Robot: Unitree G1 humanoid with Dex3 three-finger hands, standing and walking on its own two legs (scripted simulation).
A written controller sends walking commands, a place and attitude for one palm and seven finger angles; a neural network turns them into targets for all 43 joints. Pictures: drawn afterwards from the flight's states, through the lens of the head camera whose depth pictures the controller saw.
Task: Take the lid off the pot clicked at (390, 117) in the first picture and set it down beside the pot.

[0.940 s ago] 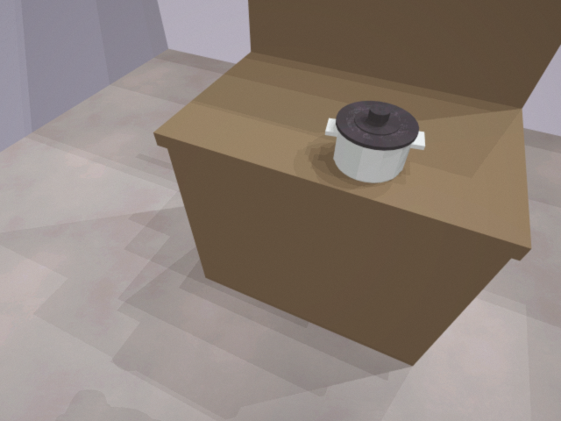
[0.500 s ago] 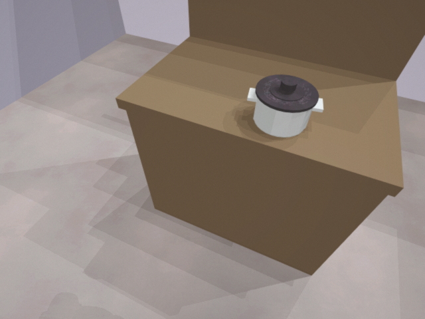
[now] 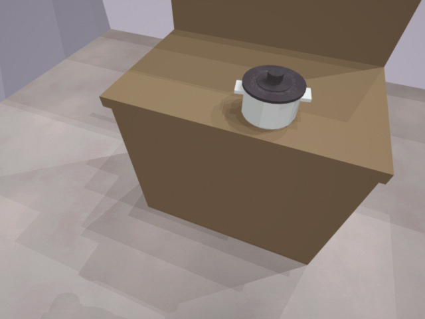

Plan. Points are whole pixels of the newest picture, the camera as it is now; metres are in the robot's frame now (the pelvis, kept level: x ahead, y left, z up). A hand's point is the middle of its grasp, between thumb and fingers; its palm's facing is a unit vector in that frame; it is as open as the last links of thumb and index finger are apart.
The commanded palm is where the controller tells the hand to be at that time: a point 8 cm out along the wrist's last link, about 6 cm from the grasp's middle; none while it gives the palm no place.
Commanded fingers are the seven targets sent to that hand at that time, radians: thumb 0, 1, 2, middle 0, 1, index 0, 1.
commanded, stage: turn to face it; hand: left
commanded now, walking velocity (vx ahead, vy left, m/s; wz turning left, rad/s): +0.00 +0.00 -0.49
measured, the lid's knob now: (275, 75) +0.68 -0.12 +0.10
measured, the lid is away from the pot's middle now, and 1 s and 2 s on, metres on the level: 0.00 0.00 0.00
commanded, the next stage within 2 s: take the last steps up to it in 0.62 s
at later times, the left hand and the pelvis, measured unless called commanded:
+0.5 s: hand out of the picture +0.05 +0.19 -0.17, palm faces -0.06 -0.97 -0.24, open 7.4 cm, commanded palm none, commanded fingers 0.00 0.90 0.90 -0.20 -0.30 -0.20 -0.30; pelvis -0.02 +0.00 +0.00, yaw -9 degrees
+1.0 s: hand out of the picture +0.11 +0.13 -0.16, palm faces -0.27 -0.94 -0.21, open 7.4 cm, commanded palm none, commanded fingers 0.00 0.90 0.90 -0.20 -0.30 -0.20 -0.30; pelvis +0.00 -0.03 +0.00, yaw -18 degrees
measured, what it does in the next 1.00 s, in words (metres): steps on the spot, turning right: left foot, then right foot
